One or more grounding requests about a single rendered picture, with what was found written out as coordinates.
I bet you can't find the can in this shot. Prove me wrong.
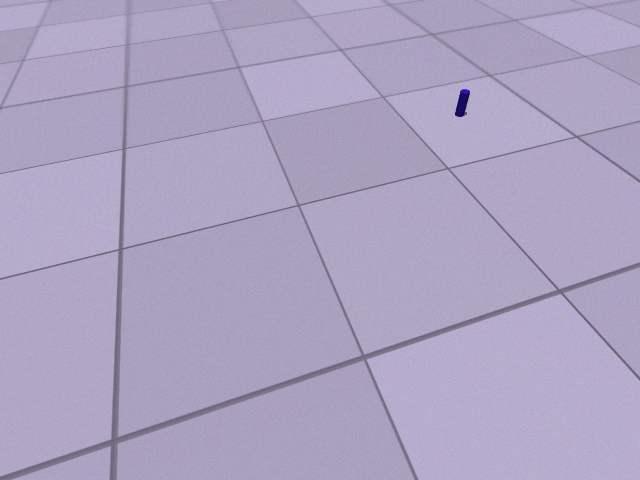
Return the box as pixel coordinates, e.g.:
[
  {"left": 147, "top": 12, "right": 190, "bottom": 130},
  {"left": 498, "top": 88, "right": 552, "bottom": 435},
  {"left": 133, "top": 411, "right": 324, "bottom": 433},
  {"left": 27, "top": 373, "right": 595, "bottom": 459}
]
[{"left": 455, "top": 89, "right": 470, "bottom": 117}]

